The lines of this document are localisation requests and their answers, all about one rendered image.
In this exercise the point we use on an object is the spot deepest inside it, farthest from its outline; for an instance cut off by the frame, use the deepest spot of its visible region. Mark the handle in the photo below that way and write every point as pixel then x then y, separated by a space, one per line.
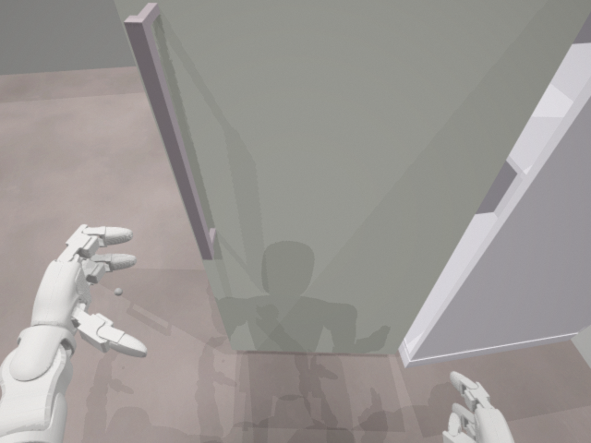
pixel 144 48

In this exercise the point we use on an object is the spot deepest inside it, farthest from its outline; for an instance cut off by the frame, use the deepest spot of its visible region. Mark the robot right hand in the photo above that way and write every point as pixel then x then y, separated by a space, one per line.
pixel 487 425

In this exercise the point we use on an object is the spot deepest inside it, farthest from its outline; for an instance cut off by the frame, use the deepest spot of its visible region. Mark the fridge door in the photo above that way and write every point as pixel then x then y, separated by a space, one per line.
pixel 341 148

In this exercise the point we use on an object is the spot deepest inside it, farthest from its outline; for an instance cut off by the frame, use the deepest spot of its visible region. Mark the robot left hand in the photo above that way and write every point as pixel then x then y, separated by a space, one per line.
pixel 67 280

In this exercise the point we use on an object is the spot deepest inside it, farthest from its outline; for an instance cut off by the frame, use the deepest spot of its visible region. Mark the left robot forearm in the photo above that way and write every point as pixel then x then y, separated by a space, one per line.
pixel 34 378

